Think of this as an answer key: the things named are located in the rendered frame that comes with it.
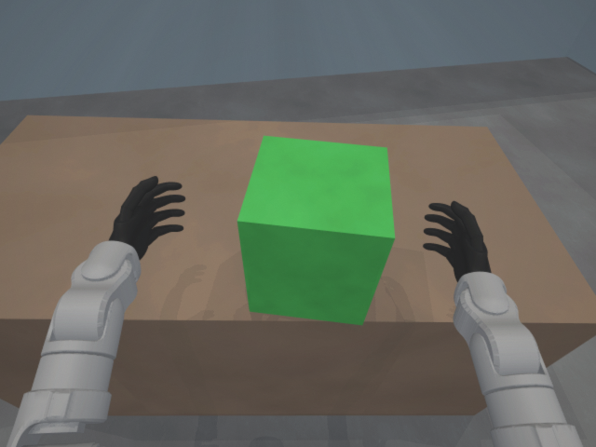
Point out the robot left forearm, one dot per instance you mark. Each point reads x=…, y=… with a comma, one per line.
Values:
x=70, y=388

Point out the carton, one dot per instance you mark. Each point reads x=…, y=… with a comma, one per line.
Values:
x=315, y=228

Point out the right robot hand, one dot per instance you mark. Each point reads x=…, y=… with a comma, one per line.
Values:
x=468, y=252

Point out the pedestal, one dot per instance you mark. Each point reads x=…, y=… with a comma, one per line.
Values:
x=189, y=344

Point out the left robot hand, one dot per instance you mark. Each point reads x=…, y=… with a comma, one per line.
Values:
x=137, y=215

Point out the robot right forearm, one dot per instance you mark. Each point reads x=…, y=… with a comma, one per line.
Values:
x=519, y=394

